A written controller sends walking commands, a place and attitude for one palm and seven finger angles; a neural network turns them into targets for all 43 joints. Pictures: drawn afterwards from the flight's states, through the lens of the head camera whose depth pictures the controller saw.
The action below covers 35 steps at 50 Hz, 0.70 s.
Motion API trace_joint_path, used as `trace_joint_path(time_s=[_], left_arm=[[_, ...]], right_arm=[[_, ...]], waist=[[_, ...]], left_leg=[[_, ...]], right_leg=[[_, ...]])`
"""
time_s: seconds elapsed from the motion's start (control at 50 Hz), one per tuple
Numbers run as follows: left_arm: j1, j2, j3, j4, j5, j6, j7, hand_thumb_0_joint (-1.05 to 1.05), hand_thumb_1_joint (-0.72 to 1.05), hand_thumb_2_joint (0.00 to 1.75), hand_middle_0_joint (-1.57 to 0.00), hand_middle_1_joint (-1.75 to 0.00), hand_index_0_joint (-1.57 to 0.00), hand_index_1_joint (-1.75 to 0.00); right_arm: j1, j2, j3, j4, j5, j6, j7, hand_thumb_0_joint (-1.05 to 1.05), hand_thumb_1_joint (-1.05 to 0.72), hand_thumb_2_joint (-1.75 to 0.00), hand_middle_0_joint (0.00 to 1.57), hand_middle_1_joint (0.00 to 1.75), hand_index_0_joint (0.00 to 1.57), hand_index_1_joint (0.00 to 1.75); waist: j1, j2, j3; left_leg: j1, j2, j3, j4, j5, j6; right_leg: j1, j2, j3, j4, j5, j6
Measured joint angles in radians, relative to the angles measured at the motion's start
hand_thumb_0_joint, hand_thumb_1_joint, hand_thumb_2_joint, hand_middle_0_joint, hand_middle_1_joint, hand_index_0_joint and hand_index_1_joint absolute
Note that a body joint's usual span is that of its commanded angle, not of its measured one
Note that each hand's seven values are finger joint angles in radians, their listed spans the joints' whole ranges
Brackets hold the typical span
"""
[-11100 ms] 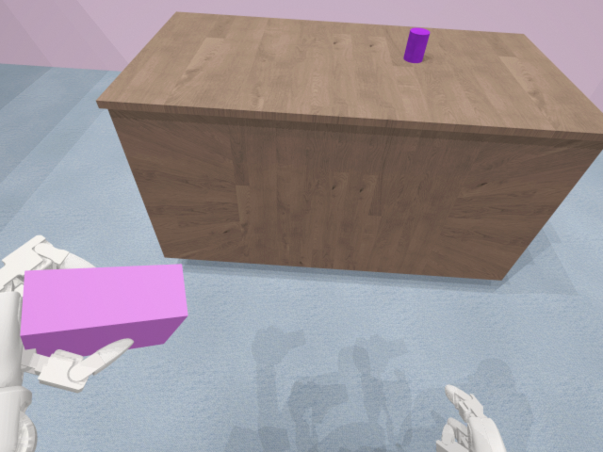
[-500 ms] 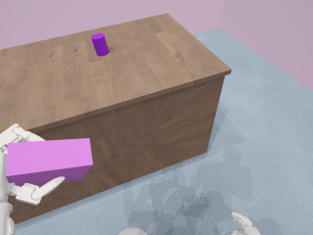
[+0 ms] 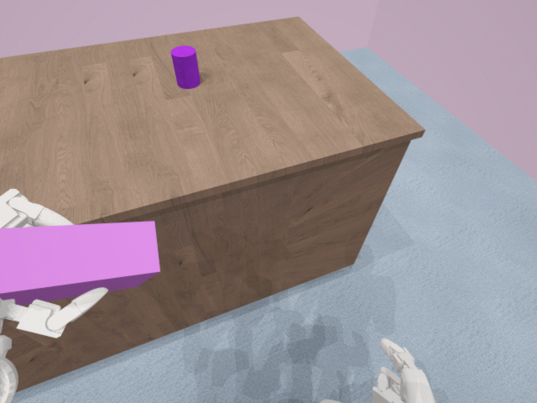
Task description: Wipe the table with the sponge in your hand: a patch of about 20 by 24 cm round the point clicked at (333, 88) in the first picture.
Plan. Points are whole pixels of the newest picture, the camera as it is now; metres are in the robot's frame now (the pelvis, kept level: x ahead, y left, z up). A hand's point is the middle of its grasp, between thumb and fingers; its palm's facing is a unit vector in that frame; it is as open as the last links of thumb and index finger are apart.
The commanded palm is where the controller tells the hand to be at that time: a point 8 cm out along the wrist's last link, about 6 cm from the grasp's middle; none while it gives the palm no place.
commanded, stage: shuffle to correct the standing spot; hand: left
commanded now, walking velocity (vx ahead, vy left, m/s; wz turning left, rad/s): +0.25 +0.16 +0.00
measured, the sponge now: (104, 261) +0.24 +0.20 +0.15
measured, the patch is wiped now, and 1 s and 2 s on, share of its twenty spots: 0.00 0.00 0.00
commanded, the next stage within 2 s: none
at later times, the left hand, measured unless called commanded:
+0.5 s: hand (28, 223) +0.27 +0.29 +0.17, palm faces +0.35 -0.81 -0.47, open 9.9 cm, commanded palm +0.21 +0.35 +0.18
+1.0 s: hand (28, 195) +0.31 +0.32 +0.17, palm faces +0.41 -0.79 -0.45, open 9.9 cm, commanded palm +0.25 +0.35 +0.18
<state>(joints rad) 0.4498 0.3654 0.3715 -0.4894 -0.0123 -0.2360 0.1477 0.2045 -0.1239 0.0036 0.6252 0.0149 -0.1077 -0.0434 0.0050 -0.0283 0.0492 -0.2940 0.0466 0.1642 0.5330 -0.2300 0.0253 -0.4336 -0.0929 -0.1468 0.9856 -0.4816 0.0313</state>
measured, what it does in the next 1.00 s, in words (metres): walks ahead: right foot, then left foot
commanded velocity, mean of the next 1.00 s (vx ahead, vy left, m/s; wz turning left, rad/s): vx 0.20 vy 0.10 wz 0.00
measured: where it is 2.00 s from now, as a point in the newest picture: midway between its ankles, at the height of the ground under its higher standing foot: outside the picture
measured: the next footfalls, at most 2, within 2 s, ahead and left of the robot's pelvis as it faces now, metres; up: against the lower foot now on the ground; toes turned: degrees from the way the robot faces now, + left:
right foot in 0.10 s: +0.06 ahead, -0.07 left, +0.00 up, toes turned -10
left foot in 0.50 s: +0.15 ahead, +0.20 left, +0.00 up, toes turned +10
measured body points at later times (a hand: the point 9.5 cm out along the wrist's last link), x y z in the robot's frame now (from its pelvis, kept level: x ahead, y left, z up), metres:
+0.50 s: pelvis +0.06 +0.07 +0.00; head +0.10 +0.07 +0.44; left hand +0.24 +0.33 +0.20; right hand +0.22 -0.21 -0.08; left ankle +0.11 +0.20 -0.74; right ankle +0.02 -0.07 -0.73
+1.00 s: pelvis +0.09 +0.07 +0.01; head +0.12 +0.05 +0.46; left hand +0.28 +0.35 +0.20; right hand +0.24 -0.15 -0.11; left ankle +0.08 +0.21 -0.66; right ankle +0.09 +0.00 -0.73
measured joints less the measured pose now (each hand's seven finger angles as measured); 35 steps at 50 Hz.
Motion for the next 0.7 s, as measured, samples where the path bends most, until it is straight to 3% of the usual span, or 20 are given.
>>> trace_joint_path(time_s=[0.08, 0.12, 0.18, 0.22, 0.26, 0.3, 0.36, 0.48, 0.5, 0.56, 0.6, 0.64, 0.7], left_arm=[[0.029, 0.008, -0.032, -0.045, -0.001, 0.002, -0.008, 0.0, -0.47, 1.0, -0.77, -1.34, -0.76, -1.34], [0.029, 0.021, -0.031, -0.037, 0.003, 0.001, -0.011, 0.0, -0.47, 1.0, -0.77, -1.34, -0.76, -1.34], [0.015, 0.021, -0.025, 0.012, -0.004, 0.003, -0.018, 0.0, -0.47, 1.0, -0.77, -1.34, -0.76, -1.34], [0.013, 0.003, -0.014, 0.054, -0.012, 0.003, -0.02, 0.0, -0.47, 1.0, -0.77, -1.34, -0.76, -1.34], [0.02, -0.013, -0.004, 0.083, -0.011, 0.001, -0.016, 0.0, -0.47, 1.0, -0.77, -1.34, -0.76, -1.34], [0.026, -0.021, -0.006, 0.09, -0.004, -0.003, -0.012, 0.0, -0.47, 1.0, -0.77, -1.34, -0.76, -1.34], [0.036, -0.022, -0.026, 0.055, 0.002, -0.007, -0.008, 0.0, -0.47, 1.0, -0.77, -1.34, -0.76, -1.34], [0.084, 0.015, -0.021, -0.094, 0.006, -0.014, -0.002, 0.0, -0.47, 1.0, -0.77, -1.34, -0.76, -1.34], [0.082, 0.03, -0.006, -0.112, 0.004, -0.019, 0.002, 0.0, -0.47, 1.0, -0.77, -1.34, -0.76, -1.34], [0.015, 0.074, 0.029, -0.078, 0.007, -0.034, 0.013, 0.0, -0.47, 1.0, -0.77, -1.34, -0.76, -1.34], [-0.019, 0.08, 0.041, -0.031, 0.005, -0.026, 0.009, 0.0, -0.47, 1.0, -0.77, -1.34, -0.76, -1.34], [-0.03, 0.067, 0.047, -0.015, 0.002, -0.007, 0.007, 0.0, -0.47, 1.0, -0.77, -1.34, -0.76, -1.34], [-0.003, 0.028, 0.031, -0.045, -0.007, 0.007, 0.003, 0.0, -0.47, 1.0, -0.77, -1.34, -0.76, -1.34]], right_arm=[[0.011, 0.007, 0.027, 0.006, -0.011, -0.01, -0.005, 0.01, -0.9, -0.9, 0.2, 0.3, 0.21, 0.3], [0.01, -0.005, 0.028, 0.011, -0.015, 0.004, -0.007, 0.01, -0.9, -0.9, 0.2, 0.3, 0.21, 0.3], [-0.006, -0.031, 0.015, 0.048, -0.017, 0.038, 0.003, 0.01, -0.9, -0.9, 0.2, 0.3, 0.21, 0.3], [-0.01, -0.051, 0.008, 0.061, -0.014, 0.052, 0.009, 0.01, -0.9, -0.9, 0.2, 0.3, 0.21, 0.3], [-0.009, -0.073, 0.001, 0.058, -0.013, 0.06, 0.009, 0.02, -0.9, -0.9, 0.2, 0.3, 0.21, 0.3], [-0.008, -0.095, -0.01, 0.046, -0.014, 0.062, 0.007, 0.02, -0.9, -0.9, 0.2, 0.3, 0.21, 0.3], [-0.008, -0.125, -0.031, 0.024, -0.015, 0.058, 0.001, 0.02, -0.9, -0.9, 0.2, 0.3, 0.21, 0.3], [-0.006, -0.152, -0.068, -0.031, -0.016, 0.053, -0.015, 0.01, -0.9, -0.9, 0.2, 0.3, 0.2, 0.3], [-0.007, -0.149, -0.074, -0.041, -0.014, 0.05, -0.019, 0.01, -0.9, -0.9, 0.2, 0.3, 0.2, 0.3], [-0.035, -0.089, -0.072, -0.037, -0.007, 0.047, -0.026, 0.01, -0.9, -0.9, 0.2, 0.3, 0.2, 0.3], [-0.041, -0.053, -0.049, -0.031, -0.005, 0.042, -0.019, 0.01, -0.91, -0.9, 0.2, 0.3, 0.2, 0.3], [-0.04, -0.025, -0.025, -0.029, -0.002, 0.033, -0.009, 0.01, -0.9, -0.9, 0.2, 0.3, 0.2, 0.3], [-0.027, 0.001, 0.004, -0.03, -0.002, 0.014, 0.004, 0.01, -0.9, -0.9, 0.2, 0.3, 0.2, 0.3]], waist=[[0.008, 0.025, -0.002], [0.01, 0.054, -0.003], [0.013, 0.069, 0.0], [0.015, 0.057, 0.0], [0.006, 0.044, 0.003], [-0.004, 0.028, 0.014], [-0.013, 0.004, 0.042], [-0.011, -0.014, 0.06], [-0.011, -0.013, 0.055], [-0.003, -0.048, 0.063], [-0.01, -0.041, 0.047], [-0.01, -0.029, 0.036], [-0.007, -0.007, 0.026]], left_leg=[[-0.003, -0.02, 0.001, 0.012, -0.014, 0.002], [-0.027, -0.014, -0.008, 0.074, -0.057, 0.001], [-0.124, -0.035, -0.072, 0.361, -0.168, -0.029], [-0.184, -0.039, -0.098, 0.524, -0.149, -0.049], [-0.222, -0.022, -0.111, 0.578, -0.128, -0.06], [-0.235, 0.001, -0.112, 0.531, -0.105, -0.061], [-0.2, 0.029, -0.086, 0.339, -0.08, -0.054], [-0.034, 0.017, -0.017, -0.009, 0.02, -0.041], [-0.018, 0.016, -0.014, -0.031, 0.077, -0.035], [-0.033, 0.01, 0.003, 0.055, 0.016, -0.014], [-0.034, 0.018, -0.004, 0.053, -0.004, -0.007], [-0.026, 0.024, -0.004, 0.03, 0.005, -0.007], [-0.015, 0.024, 0.0, 0.0, 0.015, -0.003]], right_leg=[[0.097, 0.023, -0.027, -0.255, 0.017, -0.005], [0.135, 0.037, -0.04, -0.351, 0.137, -0.053], [0.146, 0.028, -0.045, -0.344, 0.141, -0.096], [0.168, 0.018, -0.032, -0.382, 0.143, -0.091], [0.194, 0.006, -0.026, -0.432, 0.165, -0.077], [0.215, -0.009, -0.025, -0.47, 0.182, -0.068], [0.238, -0.034, -0.024, -0.492, 0.187, -0.049], [0.235, -0.052, -0.004, -0.404, 0.123, 0.003], [0.215, -0.053, 0.004, -0.349, 0.096, 0.007], [0.109, -0.03, 0.074, -0.047, -0.074, -0.011], [0.044, -0.003, 0.063, 0.084, -0.076, -0.011], [0.006, 0.008, 0.041, 0.106, -0.033, -0.007], [-0.003, 0.013, 0.017, 0.013, 0.017, -0.002]])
